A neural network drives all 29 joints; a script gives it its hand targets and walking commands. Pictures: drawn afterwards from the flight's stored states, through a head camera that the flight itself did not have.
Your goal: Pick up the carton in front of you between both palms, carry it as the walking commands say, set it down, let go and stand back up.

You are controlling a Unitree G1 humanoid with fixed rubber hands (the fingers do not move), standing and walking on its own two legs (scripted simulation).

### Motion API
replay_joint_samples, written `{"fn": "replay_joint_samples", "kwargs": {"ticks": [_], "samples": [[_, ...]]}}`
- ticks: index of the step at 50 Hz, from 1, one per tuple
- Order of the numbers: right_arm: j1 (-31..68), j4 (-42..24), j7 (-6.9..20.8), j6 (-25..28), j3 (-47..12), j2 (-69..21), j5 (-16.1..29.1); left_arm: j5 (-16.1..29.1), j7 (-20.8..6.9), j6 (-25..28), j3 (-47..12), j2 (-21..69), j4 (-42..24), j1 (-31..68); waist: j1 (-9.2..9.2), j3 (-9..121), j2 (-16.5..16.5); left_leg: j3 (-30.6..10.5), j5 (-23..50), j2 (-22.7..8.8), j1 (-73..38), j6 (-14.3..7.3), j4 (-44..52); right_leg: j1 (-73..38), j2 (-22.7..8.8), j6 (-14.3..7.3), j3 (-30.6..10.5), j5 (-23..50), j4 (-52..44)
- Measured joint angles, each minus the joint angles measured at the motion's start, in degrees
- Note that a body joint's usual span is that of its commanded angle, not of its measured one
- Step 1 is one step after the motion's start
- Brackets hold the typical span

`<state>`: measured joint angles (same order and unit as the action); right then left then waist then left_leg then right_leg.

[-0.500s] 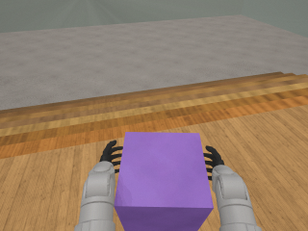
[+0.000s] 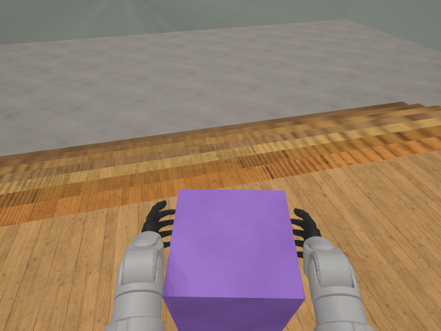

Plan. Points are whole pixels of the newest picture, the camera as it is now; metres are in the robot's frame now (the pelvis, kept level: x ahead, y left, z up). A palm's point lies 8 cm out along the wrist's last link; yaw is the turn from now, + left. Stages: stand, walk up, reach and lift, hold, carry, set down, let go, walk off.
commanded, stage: hold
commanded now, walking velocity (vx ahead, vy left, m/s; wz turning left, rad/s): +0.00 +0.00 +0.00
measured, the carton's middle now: (230, 265) +0.29 +0.01 -0.03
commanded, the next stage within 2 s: carry in 0.34 s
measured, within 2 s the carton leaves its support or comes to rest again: neither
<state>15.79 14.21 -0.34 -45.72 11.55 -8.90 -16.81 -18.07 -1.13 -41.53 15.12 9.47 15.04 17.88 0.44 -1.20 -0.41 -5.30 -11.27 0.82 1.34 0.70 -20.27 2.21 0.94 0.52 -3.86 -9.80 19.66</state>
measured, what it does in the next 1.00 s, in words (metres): walks ahead: right foot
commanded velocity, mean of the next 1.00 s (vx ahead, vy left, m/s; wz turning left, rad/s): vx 0.35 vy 0.00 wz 0.00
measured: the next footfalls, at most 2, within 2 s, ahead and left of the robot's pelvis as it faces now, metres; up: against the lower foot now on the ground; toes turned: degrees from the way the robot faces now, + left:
right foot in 0.82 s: +0.23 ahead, -0.09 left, +0.00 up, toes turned -9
left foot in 1.24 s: +0.54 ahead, +0.15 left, +0.00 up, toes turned +15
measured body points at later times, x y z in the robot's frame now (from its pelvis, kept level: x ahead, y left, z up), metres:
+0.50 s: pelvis +0.01 +0.01 -0.01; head -0.03 +0.02 +0.44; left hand +0.32 +0.17 +0.06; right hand +0.31 -0.13 +0.05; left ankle +0.01 +0.13 -0.74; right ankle +0.02 -0.13 -0.75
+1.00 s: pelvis +0.22 +0.00 +0.00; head +0.20 +0.00 +0.45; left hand +0.45 +0.17 +0.08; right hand +0.47 -0.13 +0.07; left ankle +0.18 +0.11 -0.68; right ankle +0.19 -0.08 -0.75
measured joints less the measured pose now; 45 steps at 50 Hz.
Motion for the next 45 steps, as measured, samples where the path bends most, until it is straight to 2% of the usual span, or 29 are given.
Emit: {"fn": "replay_joint_samples", "kwargs": {"ticks": [17,19,21,24,26,27,29,32,38,41,42,43,45], "samples": [[-1.33,-1.16,-0.12,-0.52,-0.97,0.34,0.56,0.96,0.49,-0.74,-1.34,-0.34,-1.08,-1.18,-0.13,0.87,0.07,0.25,-0.20,0.20,0.88,-0.14,-0.44,0.95,-0.16,0.21,-0.25,-0.20,0.48],[-1.67,-1.45,-0.25,-0.60,-0.95,0.40,0.97,1.46,0.78,-0.98,-1.55,-0.36,-1.27,-1.31,-0.39,2.99,0.22,0.02,-2.54,0.29,4.36,-0.05,-3.52,4.06,-0.17,0.28,0.25,-2.35,3.08],[-2.52,-2.91,-0.52,-1.03,-1.28,0.59,1.93,2.19,1.17,-1.54,-2.56,-0.53,-2.59,-1.98,-0.75,4.97,0.38,0.34,-8.80,-0.05,7.81,0.00,-7.11,6.55,-0.25,0.13,0.96,-6.80,4.97],[-3.13,-7.25,-0.99,-2.37,-1.37,0.81,3.77,3.48,1.90,-3.10,-4.26,-0.60,-6.68,-2.35,-1.64,6.69,0.96,4.05,-10.91,-1.06,12.31,-0.05,-10.72,9.36,-1.10,-0.20,2.26,-4.70,5.72],[-3.54,-10.43,-1.48,-3.71,-2.06,0.76,5.32,4.50,2.44,-4.75,-5.23,-0.88,-10.87,-3.52,-1.57,7.58,1.79,5.55,-7.29,-0.55,12.60,-0.69,-9.16,11.09,-2.04,0.08,2.09,-4.65,7.85],[-3.76,-11.94,-1.91,-4.61,-2.89,0.79,5.91,5.18,2.70,-5.90,-5.59,-1.10,-13.33,-4.44,-1.40,8.16,2.13,6.03,-5.42,-0.21,12.52,-1.13,-8.47,12.08,-2.50,0.04,1.89,-7.44,9.79],[-4.20,-14.97,-2.41,-6.66,-4.68,0.86,6.94,6.73,3.11,-8.20,-5.80,-1.53,-18.27,-6.46,-0.81,9.41,1.63,6.98,-4.01,-0.53,12.38,-2.03,-7.40,15.59,-3.05,-0.09,4.11,-13.11,16.64],[-6.15,-21.02,-3.10,-10.40,-6.63,1.17,8.08,9.22,4.23,-11.86,-6.77,-1.82,-24.37,-8.54,-0.27,10.34,0.08,7.12,-4.54,-1.81,10.75,-2.28,-3.37,20.62,-2.79,-0.37,7.79,-15.80,22.73],[-11.07,-34.53,-4.81,-17.55,-8.39,1.57,10.49,12.44,5.76,-18.41,-9.86,-2.12,-35.64,-12.17,-1.07,10.97,-1.57,6.34,-5.32,-3.55,6.37,-1.10,2.06,24.29,-1.35,-0.21,12.22,-9.03,14.37],[-13.79,-40.12,-5.80,-20.70,-8.90,1.62,11.90,13.45,6.46,-21.42,-11.25,-2.17,-40.42,-14.40,-1.89,11.16,-1.48,5.81,-10.93,-3.63,5.66,-0.16,-3.49,20.40,-1.04,-0.69,15.25,-3.45,5.00],[-14.55,-41.47,-6.12,-21.54,-8.57,1.64,12.44,13.71,6.76,-22.04,-11.91,-2.16,-41.09,-14.92,-2.00,11.35,-1.89,6.10,-13.83,-4.20,7.20,-0.08,-8.82,19.95,-0.94,-2.03,16.08,0.24,5.23],[-15.31,-42.18,-6.46,-22.41,-8.03,1.64,13.02,13.94,7.11,-22.53,-12.55,-2.15,-40.89,-15.34,-1.92,11.59,-2.22,6.55,-15.33,-4.65,10.07,-0.24,-16.25,20.16,-0.91,-3.34,16.78,0.22,7.34],[-16.40,-42.62,-7.40,-24.35,-7.54,1.57,14.16,14.72,7.85,-24.13,-12.85,-2.16,-40.61,-16.31,-1.67,11.62,-1.34,7.67,-16.31,-4.32,17.08,-1.13,-31.05,19.00,-1.49,-4.56,17.39,-3.10,9.11]]}}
